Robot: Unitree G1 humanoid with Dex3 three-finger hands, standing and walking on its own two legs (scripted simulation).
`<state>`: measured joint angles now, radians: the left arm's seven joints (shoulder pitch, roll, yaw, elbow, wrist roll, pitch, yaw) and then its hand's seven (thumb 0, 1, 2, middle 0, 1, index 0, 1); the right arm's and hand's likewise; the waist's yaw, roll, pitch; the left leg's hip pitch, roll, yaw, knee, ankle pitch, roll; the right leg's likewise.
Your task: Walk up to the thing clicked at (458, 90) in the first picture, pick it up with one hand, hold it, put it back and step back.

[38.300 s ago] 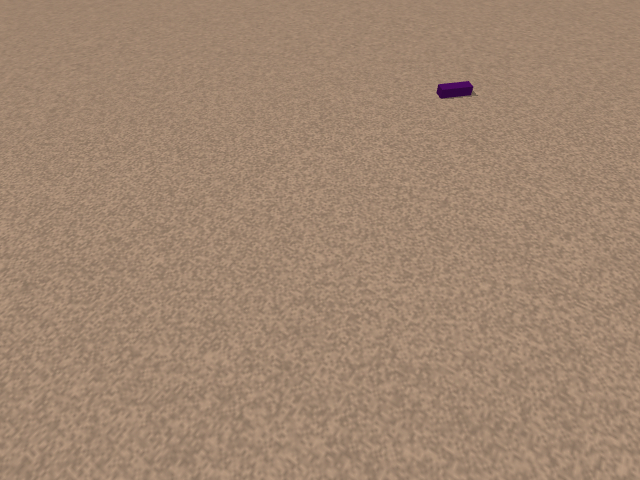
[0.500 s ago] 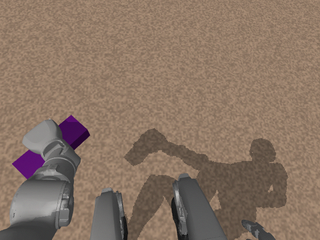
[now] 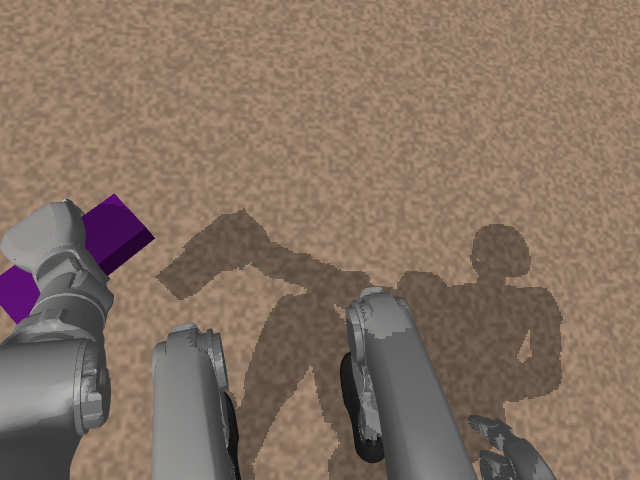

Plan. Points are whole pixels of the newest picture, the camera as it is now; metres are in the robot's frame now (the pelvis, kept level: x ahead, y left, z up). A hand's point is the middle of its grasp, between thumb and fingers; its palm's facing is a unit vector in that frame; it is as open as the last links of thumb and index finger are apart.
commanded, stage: crouch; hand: left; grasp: from above
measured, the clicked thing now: (78, 260) +0.43 +0.28 -0.20
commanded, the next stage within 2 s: lower in 0.62 s
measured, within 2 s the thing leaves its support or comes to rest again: neither
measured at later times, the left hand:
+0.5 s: hand (89, 260) +0.44 +0.28 -0.24, palm faces -0.35 -0.25 -0.90, open 9.8 cm
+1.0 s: hand (101, 264) +0.44 +0.28 -0.29, palm faces -0.38 -0.27 -0.89, open 9.8 cm
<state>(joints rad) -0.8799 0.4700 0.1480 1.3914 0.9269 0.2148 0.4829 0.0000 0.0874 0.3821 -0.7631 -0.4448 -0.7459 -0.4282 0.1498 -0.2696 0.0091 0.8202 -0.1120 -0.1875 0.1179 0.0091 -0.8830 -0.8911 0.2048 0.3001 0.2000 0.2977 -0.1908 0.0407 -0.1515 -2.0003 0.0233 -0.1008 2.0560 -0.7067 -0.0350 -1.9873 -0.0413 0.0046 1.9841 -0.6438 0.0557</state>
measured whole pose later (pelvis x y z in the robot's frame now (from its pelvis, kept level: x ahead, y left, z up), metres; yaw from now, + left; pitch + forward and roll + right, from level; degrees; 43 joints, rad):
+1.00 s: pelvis -0.01 +0.01 -0.11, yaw -2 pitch +34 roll -7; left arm -1.07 0.68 0.27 1.70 1.03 0.07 0.55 0.00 0.03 0.46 -0.78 -0.46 -0.76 -0.45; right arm 0.17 -0.33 0.05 0.85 -0.19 -0.25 0.26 0.01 -0.90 -0.90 0.20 0.30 0.20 0.30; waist -0.26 0.03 -0.01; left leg -2.31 -0.01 -0.14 2.41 -0.71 -0.03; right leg -2.28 -0.02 0.02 2.31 -0.64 0.07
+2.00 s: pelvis -0.01 +0.03 -0.14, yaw -9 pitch +29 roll -15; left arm -1.12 0.91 0.36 1.88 1.10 0.02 0.75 0.00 0.06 0.40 -0.78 -0.44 -0.76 -0.43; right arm 0.17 -0.36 0.16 0.79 -0.25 -0.33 0.41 0.01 -0.90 -0.90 0.20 0.30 0.20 0.30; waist -0.38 -0.06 0.15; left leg -2.35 0.00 -0.23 2.57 -0.75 0.01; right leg -2.24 0.02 -0.06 2.35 -0.63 0.07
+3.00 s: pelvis -0.02 +0.03 -0.13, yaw -10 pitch +26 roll -16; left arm -1.14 1.00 0.27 1.88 1.04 0.01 0.72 0.00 -0.29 0.89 -0.32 -0.89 -0.31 -0.89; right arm 0.15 -0.38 0.25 0.76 -0.24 -0.40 0.43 0.01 -0.89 -0.90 0.20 0.30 0.20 0.30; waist -0.40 -0.11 0.22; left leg -2.31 0.00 -0.27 2.56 -0.74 0.00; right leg -2.20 0.02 -0.10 2.32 -0.61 0.07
